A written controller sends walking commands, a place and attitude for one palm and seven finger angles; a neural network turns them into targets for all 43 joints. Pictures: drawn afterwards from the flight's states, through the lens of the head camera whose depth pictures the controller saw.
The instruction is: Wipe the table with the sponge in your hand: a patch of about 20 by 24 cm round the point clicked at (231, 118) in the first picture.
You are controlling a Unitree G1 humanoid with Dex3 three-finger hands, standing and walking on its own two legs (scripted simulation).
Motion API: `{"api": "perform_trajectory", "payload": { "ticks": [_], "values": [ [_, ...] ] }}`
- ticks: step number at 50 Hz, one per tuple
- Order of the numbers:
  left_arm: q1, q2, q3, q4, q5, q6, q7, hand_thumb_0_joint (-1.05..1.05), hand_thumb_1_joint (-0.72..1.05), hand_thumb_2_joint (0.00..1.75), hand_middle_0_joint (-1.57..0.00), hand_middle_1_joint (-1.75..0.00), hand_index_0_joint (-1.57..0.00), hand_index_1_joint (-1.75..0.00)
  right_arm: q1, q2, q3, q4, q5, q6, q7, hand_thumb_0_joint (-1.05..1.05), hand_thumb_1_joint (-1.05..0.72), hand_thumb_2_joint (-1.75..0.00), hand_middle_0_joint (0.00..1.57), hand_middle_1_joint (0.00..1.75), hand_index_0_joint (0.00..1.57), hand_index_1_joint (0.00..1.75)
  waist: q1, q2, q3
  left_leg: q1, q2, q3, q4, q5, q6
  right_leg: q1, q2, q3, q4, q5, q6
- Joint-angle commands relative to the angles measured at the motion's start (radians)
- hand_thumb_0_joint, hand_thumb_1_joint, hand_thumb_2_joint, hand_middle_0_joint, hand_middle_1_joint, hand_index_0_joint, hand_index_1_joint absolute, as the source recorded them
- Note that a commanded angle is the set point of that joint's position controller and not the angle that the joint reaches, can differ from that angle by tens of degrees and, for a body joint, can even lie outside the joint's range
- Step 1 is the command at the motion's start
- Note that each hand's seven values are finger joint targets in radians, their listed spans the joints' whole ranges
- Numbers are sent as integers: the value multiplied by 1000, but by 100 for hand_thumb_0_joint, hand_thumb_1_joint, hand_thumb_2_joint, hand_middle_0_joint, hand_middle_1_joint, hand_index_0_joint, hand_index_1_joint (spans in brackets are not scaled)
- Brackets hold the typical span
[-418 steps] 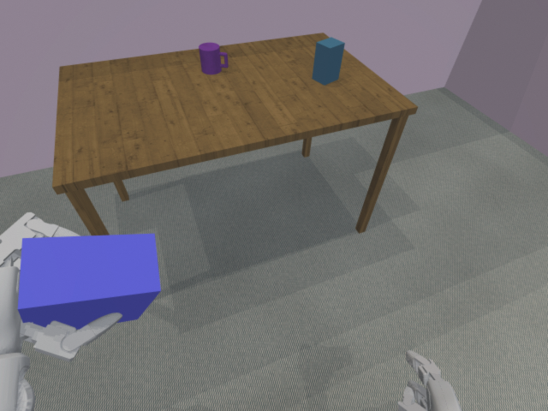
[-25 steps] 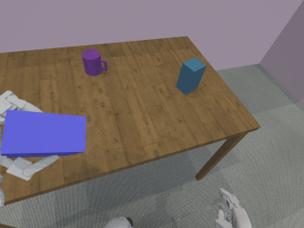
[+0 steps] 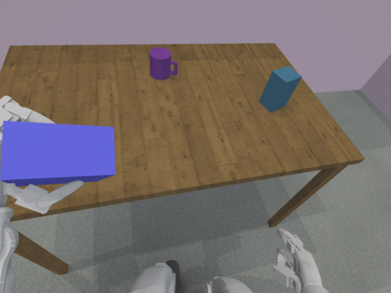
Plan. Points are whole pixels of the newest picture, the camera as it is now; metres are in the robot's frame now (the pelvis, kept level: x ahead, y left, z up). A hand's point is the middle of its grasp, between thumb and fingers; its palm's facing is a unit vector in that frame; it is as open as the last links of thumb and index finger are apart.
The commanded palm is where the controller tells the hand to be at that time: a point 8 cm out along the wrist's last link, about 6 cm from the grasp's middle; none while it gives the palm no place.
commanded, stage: come to a stop and stand still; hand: left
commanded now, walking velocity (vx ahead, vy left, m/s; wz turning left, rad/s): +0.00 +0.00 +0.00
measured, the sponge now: (76, 158) +0.26 +0.22 +0.16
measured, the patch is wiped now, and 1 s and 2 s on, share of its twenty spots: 0.00 0.00 0.00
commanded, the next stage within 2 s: look again from close up in 0.76 s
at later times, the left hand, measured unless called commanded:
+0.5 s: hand out of the picture +0.19 +0.27 +0.19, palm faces +0.18 -0.88 -0.43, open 10.6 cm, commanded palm +0.12 +0.34 +0.20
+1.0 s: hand out of the picture +0.18 +0.30 +0.21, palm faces +0.26 -0.84 -0.47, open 10.6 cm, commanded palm +0.11 +0.36 +0.20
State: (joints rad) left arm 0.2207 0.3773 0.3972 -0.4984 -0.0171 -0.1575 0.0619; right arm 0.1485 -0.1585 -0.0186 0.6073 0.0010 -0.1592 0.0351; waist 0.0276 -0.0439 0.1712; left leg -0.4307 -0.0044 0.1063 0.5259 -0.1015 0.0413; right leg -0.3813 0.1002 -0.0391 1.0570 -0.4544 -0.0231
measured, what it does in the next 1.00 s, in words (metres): steps to the left: right foot, then left foot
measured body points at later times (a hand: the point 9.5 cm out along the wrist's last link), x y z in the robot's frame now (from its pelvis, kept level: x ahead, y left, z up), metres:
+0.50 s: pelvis -0.06 +0.08 +0.01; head -0.02 +0.11 +0.46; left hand +0.17 +0.32 +0.21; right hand +0.09 -0.16 -0.05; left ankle -0.05 +0.20 -0.72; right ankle -0.03 -0.01 -0.70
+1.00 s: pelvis -0.07 +0.09 +0.01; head -0.03 +0.12 +0.46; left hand +0.16 +0.35 +0.23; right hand +0.08 -0.14 -0.06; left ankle -0.06 +0.20 -0.72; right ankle -0.05 -0.01 -0.70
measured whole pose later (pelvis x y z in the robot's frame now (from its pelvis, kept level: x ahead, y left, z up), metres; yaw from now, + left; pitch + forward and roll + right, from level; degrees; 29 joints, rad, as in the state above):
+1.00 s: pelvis -0.07 +0.09 +0.01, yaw -4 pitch -2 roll -1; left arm 0.41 0.50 0.42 -0.64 -0.02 -0.21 0.11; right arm 0.22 -0.15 -0.01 0.57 -0.01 -0.18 0.01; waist -0.02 -0.06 0.12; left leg -0.24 0.00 -0.01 0.60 -0.32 0.02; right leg -0.37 0.04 -0.04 0.77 -0.40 -0.04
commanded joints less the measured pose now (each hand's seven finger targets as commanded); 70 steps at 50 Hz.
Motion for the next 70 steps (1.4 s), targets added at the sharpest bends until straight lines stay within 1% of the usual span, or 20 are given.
{"api": "perform_trajectory", "payload": {
  "ticks": [1,3,5,7,10,15,17,19,28,30,31,33,39,41,44,53,57,62,65,70],
  "values": [
    [125,217,155,-407,-40,-86,26,0,10,130,-120,-160,-120,-160,-56,-130,-37,-209,9,-27,-1,0,-90,-90,20,30,20,30,29,323,-392,120,175,-116,-263,-481,-116,287,-34,-45,-488,-62,-71],
    [179,228,171,-422,-36,-70,23,0,10,130,-120,-160,-120,-160,4,-131,-40,-231,18,4,-2,0,-90,-90,20,30,20,30,18,58,-410,270,41,27,265,-310,-96,193,-206,95,-822,113,-122],
    [108,244,183,-406,-47,-79,29,0,10,130,-120,-160,-120,-160,-10,-142,-29,-219,38,19,-12,0,-90,-90,20,30,20,30,-24,-139,-278,-25,-44,-51,842,-408,-70,114,-325,122,-796,525,-191],
    [123,143,141,-139,-47,-41,0,0,10,130,-120,-160,-120,-160,-1,-169,-53,-219,50,-10,-3,0,-90,-90,20,30,20,30,-34,-298,-158,-195,-29,-247,1036,-319,-86,-19,-383,387,-754,345,-240],
    [123,179,144,-34,-35,-66,30,0,10,130,-120,-160,-120,-160,10,-161,-32,-141,15,-1,-29,0,-90,-90,20,30,20,30,-44,24,-86,-162,63,-258,759,-263,-55,-48,-396,387,-747,277,-256],
    [-135,105,-29,-182,-1,-103,71,0,10,130,-120,-160,-120,-160,14,-130,-18,-113,-13,-84,-65,0,-90,-90,20,30,20,30,-22,99,-288,318,-28,9,-244,-76,-14,167,-168,102,-458,297,-94],
    [-124,157,-10,-374,-5,-112,76,0,10,130,-120,-160,-120,-160,-27,-162,-60,-178,-4,-110,-60,0,-90,-90,20,30,20,30,7,338,-338,595,215,-212,-181,264,50,-91,-76,19,-225,98,-23],
    [-94,233,32,-509,-2,-123,55,0,10,130,-120,-160,-120,-160,-23,-113,-39,-177,-19,-85,-31,0,-90,-90,20,30,20,30,-43,407,-287,452,272,-451,-156,381,122,-147,-42,15,-138,-103,-2],
    [288,267,252,-115,-51,-108,12,0,10,130,-120,-160,-120,-160,42,-173,-56,-184,21,20,-35,0,-90,-90,20,30,20,30,-30,134,-218,-20,196,-217,115,-223,47,297,-69,-66,-551,181,-47],
    [212,275,250,-37,-47,-106,17,0,10,130,-120,-160,-120,-160,68,-165,-58,-166,28,21,-40,0,-90,-90,20,30,20,30,-37,-139,-217,-155,44,-106,464,-409,22,338,-208,113,-664,197,-133],
    [201,242,233,-6,-63,-94,22,0,10,130,-120,-160,-120,-160,62,-163,-73,-173,42,8,-50,0,-90,-90,20,30,20,30,-21,-305,-250,-205,-20,-85,678,-450,-7,302,-372,401,-741,57,-220],
    [186,169,125,-56,-58,-77,15,0,10,130,-120,-160,-120,-160,46,-200,-84,-180,41,4,-40,0,-90,-90,20,30,20,30,-22,-197,-162,-152,30,-224,798,-367,-14,38,-430,535,-796,-38,-272],
    [-24,173,11,-445,-13,-120,79,0,10,130,-120,-160,-120,-160,-2,-137,-24,-135,0,-47,-58,0,-90,-90,20,30,20,30,-27,39,-256,230,22,-95,83,-233,9,-31,-305,182,-625,22,-142],
    [-30,213,44,-530,-6,-124,102,0,10,130,-120,-160,-120,-160,20,-158,-41,-132,-7,-83,-67,0,-90,-90,20,30,20,30,-14,283,-306,393,33,-100,-168,-85,4,0,-179,80,-370,70,-83],
    [-13,307,128,-567,3,-137,106,0,10,130,-120,-160,-120,-160,-1,-122,-28,-142,-21,-86,-52,0,-90,-90,20,30,20,30,-42,525,-220,342,267,-507,-198,367,89,-171,-64,51,-31,-79,-14],
    [344,147,149,-26,-60,-89,35,0,10,130,-120,-160,-120,-160,87,-170,-44,-169,41,-7,-34,0,-90,-90,20,30,20,30,-34,53,-246,134,161,-231,17,154,4,315,-78,-48,-708,369,-7],
    [243,93,48,20,-63,-50,42,0,10,130,-120,-160,-120,-160,62,-176,-59,-169,58,-10,-50,0,-90,-90,20,30,20,30,-49,-223,-219,82,23,-153,128,-208,-30,232,-325,253,-717,436,-119],
    [-19,219,56,-381,-29,-93,85,0,10,130,-120,-160,-120,-160,-47,-151,-18,-161,17,-38,-86,0,-90,-90,20,30,20,30,-31,59,-241,287,65,-147,-134,-110,8,139,-253,164,-650,185,-52],
    [-27,202,39,-444,-10,-97,105,0,10,130,-120,-160,-120,-160,-41,-151,-20,-159,11,-48,-75,0,-90,-90,20,30,20,30,-11,332,-250,268,209,-330,-206,-45,54,146,-112,14,-489,176,4],
    [69,238,132,-364,-17,-101,104,0,10,130,-120,-160,-120,-160,6,-166,-54,-169,23,-38,-44,0,-90,-90,20,30,20,30,-11,326,-261,282,226,-272,-74,129,40,195,-67,-29,-600,187,-14]
  ]
}}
